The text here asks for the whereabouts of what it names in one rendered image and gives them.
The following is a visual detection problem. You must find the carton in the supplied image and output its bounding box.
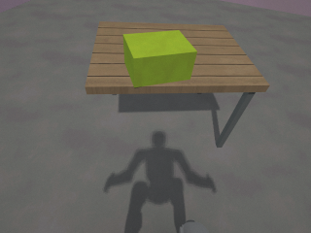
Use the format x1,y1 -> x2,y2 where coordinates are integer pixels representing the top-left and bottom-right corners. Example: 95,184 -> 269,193
122,30 -> 197,88

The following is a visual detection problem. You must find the robot right thigh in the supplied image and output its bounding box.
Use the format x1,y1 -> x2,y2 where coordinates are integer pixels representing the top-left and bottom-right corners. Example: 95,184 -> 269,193
179,221 -> 210,233

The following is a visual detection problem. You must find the table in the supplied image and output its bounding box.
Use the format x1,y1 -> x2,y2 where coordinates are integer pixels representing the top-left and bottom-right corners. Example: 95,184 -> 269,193
85,21 -> 270,148

